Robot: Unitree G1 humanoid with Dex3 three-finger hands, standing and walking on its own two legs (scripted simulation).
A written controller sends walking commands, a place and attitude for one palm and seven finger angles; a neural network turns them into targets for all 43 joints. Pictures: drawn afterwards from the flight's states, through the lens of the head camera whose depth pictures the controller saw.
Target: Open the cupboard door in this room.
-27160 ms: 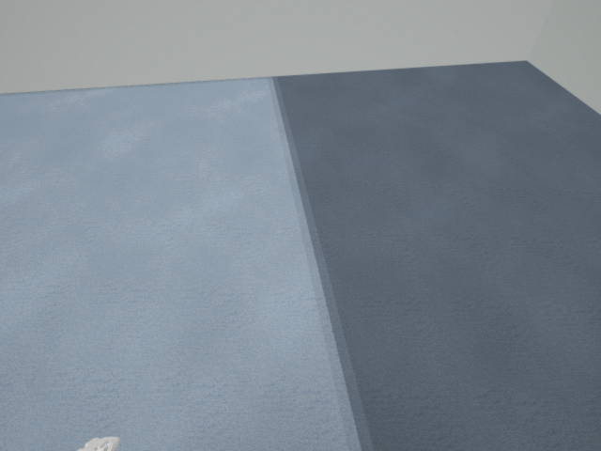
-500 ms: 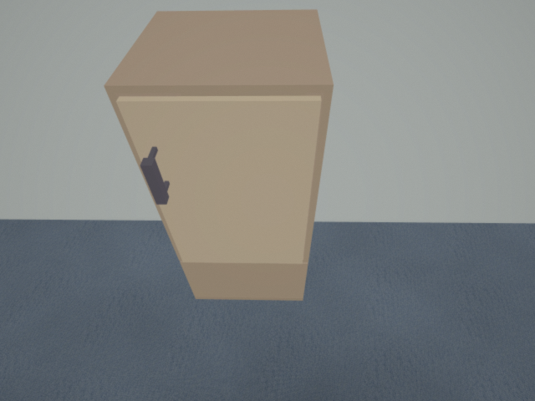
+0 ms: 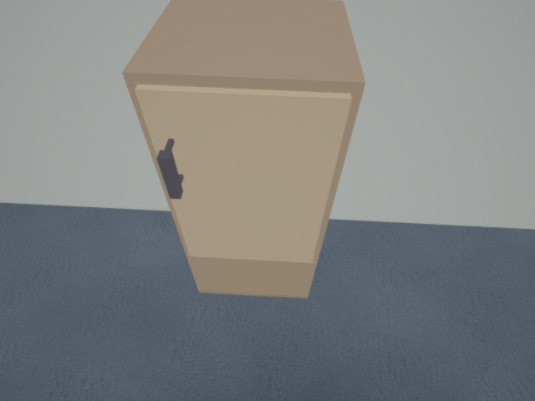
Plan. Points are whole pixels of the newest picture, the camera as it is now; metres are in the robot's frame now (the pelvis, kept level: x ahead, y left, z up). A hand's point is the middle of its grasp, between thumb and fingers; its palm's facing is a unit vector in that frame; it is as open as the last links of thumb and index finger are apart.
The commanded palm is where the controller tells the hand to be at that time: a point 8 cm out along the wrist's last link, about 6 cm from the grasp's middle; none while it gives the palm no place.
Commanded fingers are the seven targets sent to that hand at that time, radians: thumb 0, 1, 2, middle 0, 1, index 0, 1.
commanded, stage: come to a stop and stand still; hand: left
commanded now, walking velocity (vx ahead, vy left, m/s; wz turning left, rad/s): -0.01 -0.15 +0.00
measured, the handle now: (173, 168) +0.55 +0.24 -0.02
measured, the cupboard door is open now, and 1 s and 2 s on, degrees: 0 0 0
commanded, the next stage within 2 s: look again from close up in 1.08 s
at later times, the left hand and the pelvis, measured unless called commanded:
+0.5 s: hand out of the picture +0.06 +0.17 -0.17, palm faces +0.03 -0.97 -0.23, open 7.3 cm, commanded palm none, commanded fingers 0.00 0.90 0.90 -0.20 -0.30 -0.20 -0.30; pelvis +0.00 -0.01 +0.00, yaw +1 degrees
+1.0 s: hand out of the picture -0.01 +0.24 -0.15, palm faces +0.04 -0.95 -0.31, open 7.4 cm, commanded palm none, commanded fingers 0.00 0.90 0.90 -0.20 -0.30 -0.20 -0.30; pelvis -0.05 +0.01 +0.01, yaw +2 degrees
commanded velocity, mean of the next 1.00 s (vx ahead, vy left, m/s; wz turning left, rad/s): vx -0.03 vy -0.01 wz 0.00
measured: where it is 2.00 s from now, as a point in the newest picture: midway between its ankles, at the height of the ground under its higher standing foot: outside the picture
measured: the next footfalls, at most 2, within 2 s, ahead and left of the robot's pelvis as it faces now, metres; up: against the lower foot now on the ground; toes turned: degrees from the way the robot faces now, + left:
right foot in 0.10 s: +0.05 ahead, -0.09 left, +0.00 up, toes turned +0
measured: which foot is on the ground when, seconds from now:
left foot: down 0.00-1.00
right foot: up 0.00-0.08, down 0.10-1.00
